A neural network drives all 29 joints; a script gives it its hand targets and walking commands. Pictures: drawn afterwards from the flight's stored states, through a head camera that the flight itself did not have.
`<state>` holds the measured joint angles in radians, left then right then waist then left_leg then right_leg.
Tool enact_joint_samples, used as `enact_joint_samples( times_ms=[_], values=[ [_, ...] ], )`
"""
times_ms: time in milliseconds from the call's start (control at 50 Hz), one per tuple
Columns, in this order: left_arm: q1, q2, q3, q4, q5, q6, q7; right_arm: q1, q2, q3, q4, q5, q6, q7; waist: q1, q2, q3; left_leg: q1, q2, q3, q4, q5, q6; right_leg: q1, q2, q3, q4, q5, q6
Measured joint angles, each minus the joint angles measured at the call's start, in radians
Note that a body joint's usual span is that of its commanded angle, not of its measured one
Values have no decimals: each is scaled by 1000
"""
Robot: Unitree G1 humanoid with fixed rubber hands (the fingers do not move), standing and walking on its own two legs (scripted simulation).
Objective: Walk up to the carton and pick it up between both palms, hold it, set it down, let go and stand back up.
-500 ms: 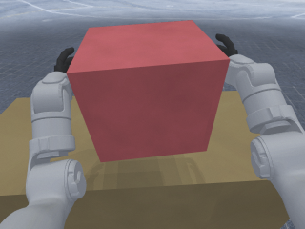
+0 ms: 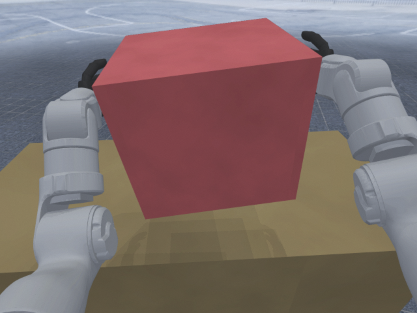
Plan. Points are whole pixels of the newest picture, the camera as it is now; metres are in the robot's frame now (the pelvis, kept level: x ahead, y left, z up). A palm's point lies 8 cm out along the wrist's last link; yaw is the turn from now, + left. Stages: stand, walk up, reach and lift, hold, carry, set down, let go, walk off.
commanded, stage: hold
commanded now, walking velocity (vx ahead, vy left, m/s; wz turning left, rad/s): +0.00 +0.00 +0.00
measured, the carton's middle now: (207, 115) +0.41 +0.01 +0.26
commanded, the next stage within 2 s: none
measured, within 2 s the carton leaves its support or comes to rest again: neither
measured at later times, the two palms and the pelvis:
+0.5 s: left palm (91, 105) +0.36 +0.21 +0.31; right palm (317, 78) +0.37 -0.18 +0.34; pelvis +0.00 +0.00 +0.00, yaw +0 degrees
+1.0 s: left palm (89, 100) +0.36 +0.21 +0.32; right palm (317, 72) +0.37 -0.18 +0.35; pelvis +0.00 +0.00 +0.00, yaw +0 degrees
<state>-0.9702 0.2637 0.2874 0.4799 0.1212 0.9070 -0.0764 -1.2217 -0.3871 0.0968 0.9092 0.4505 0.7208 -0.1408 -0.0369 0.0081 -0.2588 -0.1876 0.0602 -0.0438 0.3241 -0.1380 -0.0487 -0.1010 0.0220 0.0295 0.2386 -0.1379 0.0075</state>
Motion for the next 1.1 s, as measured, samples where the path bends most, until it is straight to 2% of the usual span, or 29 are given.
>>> enact_joint_samples(
  times_ms=[200, 460, 840, 1100],
  values=[
    [-9, 33, -14, 13, 3, -5, -29, 15, 16, -5, -36, -2, 12, -17, -9, -4, 10, 10, -2, -13, -4, -2, -2, 18, 0, -7, -11, -2, -3],
    [42, 6, -9, -61, -3, 9, -6, 60, 7, -5, -91, 11, 13, -20, -18, -4, 21, 11, -3, -13, 6, -8, 0, 25, 1, 0, -18, 2, 1],
    [-5, 17, -10, 7, -5, -6, -10, 15, 8, -14, -36, -5, 16, -13, -7, -2, 3, -3, -6, -16, 2, 0, 1, 5, 2, 6, -7, 2, 1],
    [7, 13, -14, -7, -1, -2, -11, 20, 3, -3, -37, 4, 12, -12, -11, -3, 8, 1, -6, -18, 4, -4, 1, 12, 4, 11, -11, 1, 0]
  ],
)
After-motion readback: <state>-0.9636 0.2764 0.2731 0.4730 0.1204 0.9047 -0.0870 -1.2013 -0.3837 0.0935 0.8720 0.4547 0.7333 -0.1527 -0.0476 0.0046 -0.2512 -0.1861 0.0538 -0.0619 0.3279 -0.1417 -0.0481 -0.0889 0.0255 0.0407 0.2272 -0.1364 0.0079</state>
